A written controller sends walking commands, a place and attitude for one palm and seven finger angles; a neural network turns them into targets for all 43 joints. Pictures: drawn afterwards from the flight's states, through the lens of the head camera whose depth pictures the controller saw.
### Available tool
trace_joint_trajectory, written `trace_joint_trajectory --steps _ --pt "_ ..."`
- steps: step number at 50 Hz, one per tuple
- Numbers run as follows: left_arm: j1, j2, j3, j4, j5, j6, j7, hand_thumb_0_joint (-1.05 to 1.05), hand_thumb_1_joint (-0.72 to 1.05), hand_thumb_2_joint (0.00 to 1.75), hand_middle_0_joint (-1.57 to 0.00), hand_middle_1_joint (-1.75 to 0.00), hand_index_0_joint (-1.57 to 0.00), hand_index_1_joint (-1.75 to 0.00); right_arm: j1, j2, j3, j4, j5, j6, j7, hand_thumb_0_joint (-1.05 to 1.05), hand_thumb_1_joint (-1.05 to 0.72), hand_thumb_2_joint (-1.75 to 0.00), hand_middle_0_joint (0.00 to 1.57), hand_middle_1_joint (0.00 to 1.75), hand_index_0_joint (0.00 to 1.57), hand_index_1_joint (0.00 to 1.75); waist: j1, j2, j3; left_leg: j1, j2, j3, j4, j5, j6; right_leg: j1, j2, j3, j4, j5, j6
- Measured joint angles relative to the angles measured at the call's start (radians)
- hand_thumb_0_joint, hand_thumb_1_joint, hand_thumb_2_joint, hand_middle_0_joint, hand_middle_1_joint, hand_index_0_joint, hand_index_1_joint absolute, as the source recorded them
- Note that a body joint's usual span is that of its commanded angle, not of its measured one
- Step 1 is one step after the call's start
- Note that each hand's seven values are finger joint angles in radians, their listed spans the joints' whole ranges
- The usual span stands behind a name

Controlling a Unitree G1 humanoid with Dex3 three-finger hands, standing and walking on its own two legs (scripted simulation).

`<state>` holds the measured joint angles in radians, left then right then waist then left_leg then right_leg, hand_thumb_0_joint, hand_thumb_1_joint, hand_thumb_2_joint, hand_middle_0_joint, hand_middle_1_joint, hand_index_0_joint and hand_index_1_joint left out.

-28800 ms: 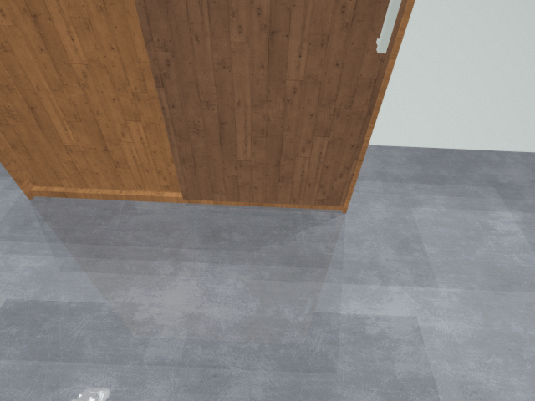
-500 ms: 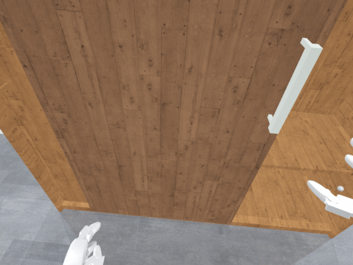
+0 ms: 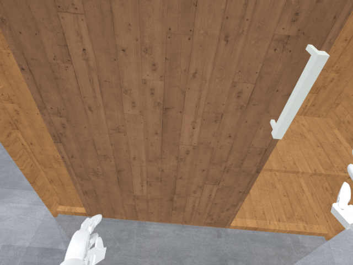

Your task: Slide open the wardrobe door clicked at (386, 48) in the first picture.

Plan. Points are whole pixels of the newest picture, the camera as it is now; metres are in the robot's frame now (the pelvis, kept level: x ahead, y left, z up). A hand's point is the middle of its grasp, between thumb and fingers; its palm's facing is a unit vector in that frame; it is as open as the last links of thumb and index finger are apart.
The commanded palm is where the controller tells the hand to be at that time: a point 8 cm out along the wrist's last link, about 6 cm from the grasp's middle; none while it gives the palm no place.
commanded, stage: draw the hand back to the body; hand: right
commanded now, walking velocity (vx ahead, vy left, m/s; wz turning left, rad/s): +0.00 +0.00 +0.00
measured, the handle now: (292, 95) +0.48 -0.31 +0.18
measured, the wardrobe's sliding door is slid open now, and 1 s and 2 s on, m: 0.58 0.58 0.58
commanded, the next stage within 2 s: step back with the hand held close in 0.14 s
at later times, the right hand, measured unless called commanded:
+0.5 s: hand (337, 206) +0.18 -0.27 +0.15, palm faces +0.38 +0.81 -0.44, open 7.4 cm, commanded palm +0.13 -0.31 +0.17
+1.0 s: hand out of the picture +0.07 -0.35 +0.15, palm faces +0.48 +0.78 -0.40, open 7.4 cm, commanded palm +0.02 -0.38 +0.17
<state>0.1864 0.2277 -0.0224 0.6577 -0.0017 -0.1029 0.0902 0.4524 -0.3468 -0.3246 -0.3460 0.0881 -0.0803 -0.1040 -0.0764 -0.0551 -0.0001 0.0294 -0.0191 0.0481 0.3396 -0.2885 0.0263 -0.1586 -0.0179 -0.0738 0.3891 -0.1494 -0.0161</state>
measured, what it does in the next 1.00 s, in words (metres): shifts its weight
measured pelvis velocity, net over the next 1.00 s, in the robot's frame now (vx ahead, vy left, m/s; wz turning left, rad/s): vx -0.11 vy -0.07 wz -0.05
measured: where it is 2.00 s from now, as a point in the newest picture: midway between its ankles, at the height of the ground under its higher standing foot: outside the picture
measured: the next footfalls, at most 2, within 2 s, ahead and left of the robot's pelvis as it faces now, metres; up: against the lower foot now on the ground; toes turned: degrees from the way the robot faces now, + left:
right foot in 1.26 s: +0.01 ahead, -0.15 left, +0.00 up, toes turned -3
left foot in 1.52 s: -0.25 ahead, -0.03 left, +0.00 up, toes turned +2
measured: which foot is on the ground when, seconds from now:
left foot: down 0.00-1.00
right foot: down 0.00-1.00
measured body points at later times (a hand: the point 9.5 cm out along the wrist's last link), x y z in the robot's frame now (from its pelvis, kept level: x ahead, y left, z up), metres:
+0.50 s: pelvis -0.01 -0.01 +0.00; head -0.02 -0.01 +0.45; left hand +0.17 +0.23 -0.08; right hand +0.16 -0.31 +0.18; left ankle -0.06 +0.10 -0.74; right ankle +0.04 -0.11 -0.74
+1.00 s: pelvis -0.11 -0.07 -0.01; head -0.10 -0.09 +0.44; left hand +0.08 +0.14 -0.09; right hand +0.04 -0.39 +0.17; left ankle -0.10 +0.08 -0.74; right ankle +0.04 -0.11 -0.74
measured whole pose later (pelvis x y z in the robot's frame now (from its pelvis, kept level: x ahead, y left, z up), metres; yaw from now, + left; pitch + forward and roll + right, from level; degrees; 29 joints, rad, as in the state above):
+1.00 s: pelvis -0.11 -0.07 -0.01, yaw -3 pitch -1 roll +5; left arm 0.20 0.21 -0.02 0.62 -0.01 -0.08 0.09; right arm 0.53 -0.40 -0.38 -0.49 0.06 -0.21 -0.15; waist -0.05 -0.04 0.02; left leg -0.20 -0.05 0.00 0.46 -0.26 -0.02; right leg -0.44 0.02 -0.06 0.46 -0.08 -0.08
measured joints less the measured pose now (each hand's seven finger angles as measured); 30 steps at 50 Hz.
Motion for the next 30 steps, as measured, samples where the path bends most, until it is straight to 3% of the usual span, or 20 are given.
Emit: trace_joint_trajectory --steps 14,20,25,30 --pt "0.004 0.002 0.004 0.003 0.0 0.02 0.0 0.01 0.91 0.9 -0.21 -0.3 -0.2 -0.3 0.006 -0.006 0.002 -0.01 0.006 0.01 0.006 0.01 -0.89 -0.9 0.21 0.3 0.21 0.3 0.005 0.004 0.0 0.007 -0.006 0.001 -0.006 -0.002 0.007 0.007 -0.005 0.002 -0.004 -0.001 0.007" --pt "-0.015 0.015 0.006 -0.031 -0.007 0.084 -0.002 0.01 0.91 0.9 -0.21 -0.3 -0.2 -0.3 0.011 -0.04 -0.051 -0.05 -0.014 -0.046 0.002 0.01 -0.89 -0.9 0.21 0.3 0.21 0.3 0.034 0.002 -0.01 -0.072 -0.022 0.012 0.022 0.004 -0.005 -0.096 -0.023 0.016 0.07 -0.018 -0.001" --pt "-0.02 0.023 0.019 -0.076 -0.019 0.13 0.003 0.01 0.91 0.9 -0.21 -0.3 -0.2 -0.3 0.064 -0.049 -0.044 -0.09 -0.016 -0.044 0.002 0.01 -0.89 -0.9 0.21 0.3 0.21 0.3 0.053 0.013 -0.009 -0.133 -0.01 -0.005 0.062 0.006 -0.023 -0.137 -0.017 -0.004 0.078 -0.007 -0.016" --pt "-0.01 0.02 0.021 -0.106 -0.022 0.14 0.013 0.01 0.91 0.9 -0.2 -0.3 -0.2 -0.3 0.095 -0.076 -0.042 -0.121 -0.011 -0.047 -0.005 0.01 -0.89 -0.9 0.21 0.3 0.22 0.3 0.063 0.026 0.002 -0.173 0.002 -0.015 0.089 0.018 -0.037 -0.166 -0.008 -0.017 0.084 0.011 -0.038"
